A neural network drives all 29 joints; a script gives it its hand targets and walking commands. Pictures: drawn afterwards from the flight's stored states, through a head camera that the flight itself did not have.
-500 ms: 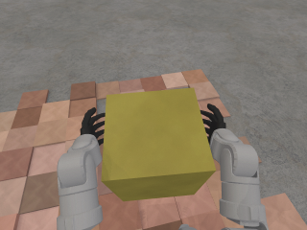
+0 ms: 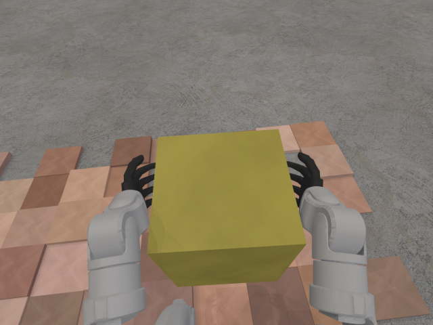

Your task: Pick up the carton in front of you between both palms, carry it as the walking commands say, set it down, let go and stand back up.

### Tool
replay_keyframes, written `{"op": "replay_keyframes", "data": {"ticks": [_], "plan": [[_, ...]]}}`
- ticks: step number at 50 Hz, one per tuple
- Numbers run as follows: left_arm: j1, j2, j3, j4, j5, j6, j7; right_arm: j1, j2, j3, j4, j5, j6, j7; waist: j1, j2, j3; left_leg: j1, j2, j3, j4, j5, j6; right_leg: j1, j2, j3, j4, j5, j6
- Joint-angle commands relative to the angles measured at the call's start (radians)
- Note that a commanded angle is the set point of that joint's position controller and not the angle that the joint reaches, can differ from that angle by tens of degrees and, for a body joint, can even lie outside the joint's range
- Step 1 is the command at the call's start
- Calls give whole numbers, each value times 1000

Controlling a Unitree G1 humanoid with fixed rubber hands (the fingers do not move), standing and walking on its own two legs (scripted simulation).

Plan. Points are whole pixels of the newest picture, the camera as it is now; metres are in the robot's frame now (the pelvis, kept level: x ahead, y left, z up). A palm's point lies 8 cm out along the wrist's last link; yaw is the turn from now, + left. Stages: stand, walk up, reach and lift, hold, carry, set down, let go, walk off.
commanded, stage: carry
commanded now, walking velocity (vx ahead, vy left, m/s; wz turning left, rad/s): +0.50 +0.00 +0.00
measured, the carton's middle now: (223, 215) +0.34 +0.01 +0.02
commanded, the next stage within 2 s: none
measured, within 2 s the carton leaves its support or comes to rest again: neither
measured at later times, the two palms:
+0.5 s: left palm (164, 77) +0.69 +0.16 +0.11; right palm (282, 72) +0.68 -0.14 +0.12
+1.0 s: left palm (168, 16) +0.97 +0.18 +0.15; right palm (264, 12) +0.98 -0.12 +0.15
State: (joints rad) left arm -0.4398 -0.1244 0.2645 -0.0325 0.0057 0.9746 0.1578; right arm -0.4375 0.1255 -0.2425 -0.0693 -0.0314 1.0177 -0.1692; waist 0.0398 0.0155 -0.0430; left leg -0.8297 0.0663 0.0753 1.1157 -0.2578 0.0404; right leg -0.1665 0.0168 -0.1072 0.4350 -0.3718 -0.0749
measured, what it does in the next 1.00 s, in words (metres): walks ahead: left foot, then right foot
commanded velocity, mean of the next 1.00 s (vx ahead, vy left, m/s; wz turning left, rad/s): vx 0.50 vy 0.00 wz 0.00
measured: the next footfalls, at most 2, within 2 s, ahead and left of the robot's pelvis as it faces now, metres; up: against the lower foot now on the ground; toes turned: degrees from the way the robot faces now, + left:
left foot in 0.10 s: +0.29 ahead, +0.09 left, +0.00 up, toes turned +6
right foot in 0.58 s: +0.62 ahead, -0.10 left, +0.02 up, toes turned -3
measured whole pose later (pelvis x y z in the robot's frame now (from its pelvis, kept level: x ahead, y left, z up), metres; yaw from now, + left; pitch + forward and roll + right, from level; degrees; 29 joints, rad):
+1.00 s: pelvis +0.69 +0.01 +0.01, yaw +2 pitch +5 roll -1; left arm -0.27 -0.15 0.15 -0.45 0.00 1.22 0.17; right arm -0.22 0.14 -0.16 -0.51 -0.01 1.24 -0.17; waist 0.04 0.00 -0.12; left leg -0.52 0.04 0.10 0.51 -0.05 0.01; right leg -0.10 0.00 -0.10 0.40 -0.38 -0.01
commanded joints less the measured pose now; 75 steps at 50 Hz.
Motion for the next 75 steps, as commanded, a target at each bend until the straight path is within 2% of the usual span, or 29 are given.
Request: {"op": "replay_keyframes", "data": {"ticks": [1, 5, 7, 8, 9, 10, 11, 14, 17, 25, 29, 30, 31, 32, 35, 39, 48, 51, 52, 53, 54, 55, 58, 62, 66, 69, 73, 74, 75], "plan": [[-556, -736, -660, -105, -205, 9, -46, -560, 731, 618, -71, 137, -30, 2, 30, -126, -322, -36, -22, 44, -228, 111, 20, 355, -216, 157, -42, 784, -105], [-500, -705, -647, -85, -176, 27, -39, -497, 685, 594, -59, 113, -7, 6, -43, -194, -339, 410, -150, 158, -520, 217, 57, 262, -191, 44, 110, 1214, -27], [-503, -707, -638, -87, -152, 33, -38, -502, 691, 592, -48, 116, -3, 12, -121, -72, -448, 822, -152, 170, -649, 352, 65, 61, -134, -19, 440, 1014, 35], [-542, -705, -628, -98, -134, 33, -34, -501, 719, 602, -45, 127, -1, 22, -131, -2, -449, 1021, 28, -65, -635, 460, 92, -156, -76, 27, 655, 412, 52], [-520, -697, -623, -64, -128, 47, -33, -461, 697, 586, -13, 122, 1, 25, -97, 184, -455, 1145, 234, -373, -537, 1041, 194, -370, 62, 52, 880, -189, 60], [-464, -704, -610, -27, -118, 50, -26, -492, 667, 591, -22, 138, 1, 21, -123, 241, -565, 1272, 332, -568, -576, 836, 334, -562, 61, 153, 1129, -194, 69], [-480, -703, -601, -56, -115, 49, -19, -506, 717, 623, -30, 167, -3, 25, -126, 155, -557, 1195, 293, -585, -629, 569, 319, -627, 9, 169, 1133, -136, 38], [-546, -757, -576, -75, -92, 35, -10, -674, 819, 694, -115, 262, -20, 55, -93, 0, -431, 929, 246, -445, -709, 267, 236, -619, -59, 145, 1007, -42, 25], [-537, -758, -591, -78, -77, 23, -8, -704, 821, 711, -134, 298, -35, 68, -72, 33, -386, 837, 209, -335, -749, 190, 210, -630, -88, 112, 888, 17, 42], [-567, -645, -636, -172, -159, 53, 18, -588, 637, 621, -160, 252, 0, 21, -116, 124, -286, 855, 97, -65, -751, 640, 135, -483, -25, -67, 261, 283, 40], [-542, -562, -599, -176, -175, 97, 37, -555, 542, 578, -181, 232, 43, -10, 11, 133, -423, 798, 56, 64, -351, 892, 29, 4, 63, -139, 50, 369, -5], [-517, -550, -586, -182, -178, 108, 37, -580, 523, 567, -200, 225, 55, -17, 58, 54, -491, 591, 27, 37, -138, 569, 7, 247, -68, 52, 67, 319, -24], [-553, -524, -577, -187, -178, 116, 46, -549, 533, 558, -210, 221, 72, -19, 32, -285, -597, 270, -137, 5, 195, -2, -32, 479, -383, 617, 2, 401, -205], [-516, -553, -583, -188, -197, 129, 44, -584, 519, 561, -230, 226, 87, -20, 42, -295, -605, 165, -150, -100, 357, -200, -13, 485, -374, 724, -59, 392, -246], [-598, -659, -639, -304, -262, 152, 5, -603, 599, 543, -268, 213, 110, -13, 30, -45, -449, 55, -37, -115, 281, -144, 17, 317, -299, 480, -10, 501, -158], [-518, -727, -694, -378, -287, 186, -40, -442, 653, 577, -307, 155, 141, 7, -20, -108, -415, 134, 1, -71, -28, -130, -18, 183, -291, 354, -128, 317, -134], [-232, -711, -749, -481, -251, 257, -79, -262, 708, 723, -485, 235, 214, 64, 24, -175, -284, 314, -52, 49, -608, 249, -37, 211, -209, 106, -93, 575, -57], [-225, -670, -747, -498, -250, 279, -69, -231, 648, 708, -494, 250, 238, 65, -40, -119, -305, 570, -95, 128, -727, 248, -12, 142, -176, 35, 121, 666, -6], [-245, -646, -745, -504, -246, 289, -62, -232, 624, 695, -475, 245, 243, 63, -60, -7, -354, 797, -39, 83, -700, 239, 10, 5, -129, 0, 317, 560, 38], [-261, -612, -744, -508, -250, 299, -56, -203, 582, 677, -457, 235, 250, 58, -69, 114, -396, 978, 153, -184, -696, 287, 52, -204, -94, -11, 556, 285, 71], [-270, -611, -745, -488, -262, 312, -47, -216, 528, 655, -451, 220, 259, 48, -51, 246, -392, 1191, 328, -458, -648, 605, 161, -530, 6, 12, 760, -136, 89], [-284, -599, -737, -500, -263, 315, -40, -227, 544, 655, -446, 233, 259, 43, -86, 309, -414, 1209, 363, -577, -692, 479, 272, -697, 3, 55, 942, -177, 79], [-374, -647, -715, -475, -257, 299, -31, -371, 611, 695, -495, 293, 244, 56, -90, 15, -316, 1001, 256, -381, -734, 378, 193, -715, -76, 99, 977, -51, 63], [-366, -628, -683, -347, -172, 264, -13, -414, 590, 683, -388, 289, 209, 69, -78, 114, -266, 868, 198, -218, -814, 252, 135, -661, -79, 42, 735, 0, 72], [-420, -596, -618, -185, -101, 223, 12, -461, 558, 615, -204, 242, 163, 54, -92, 161, -235, 841, 141, -91, -795, 451, 132, -588, -62, -26, 489, 185, 46], [-464, -609, -556, -75, -64, 183, 21, -526, 586, 578, -85, 214, 118, 38, -108, 110, -174, 819, 104, -48, -817, 495, 109, -474, -33, -54, 178, 403, 24], [-525, -674, -522, 43, -58, 124, 5, -633, 685, 562, 16, 182, 64, 33, 35, 135, -319, 837, 92, 47, -471, 882, 41, -58, 53, -119, 94, 374, -14], [-545, -697, -521, 53, -63, 110, -3, -644, 705, 560, 32, 169, 52, 32, 74, 42, -394, 742, 49, 79, -230, 733, 12, 136, 44, -112, 44, 342, -7], [-559, -719, -521, 69, -68, 98, -13, -665, 726, 547, 43, 147, 42, 27, 68, -86, -417, 517, -30, 31, -5, 178, 7, 305, -112, 124, 93, 282, -3]]}}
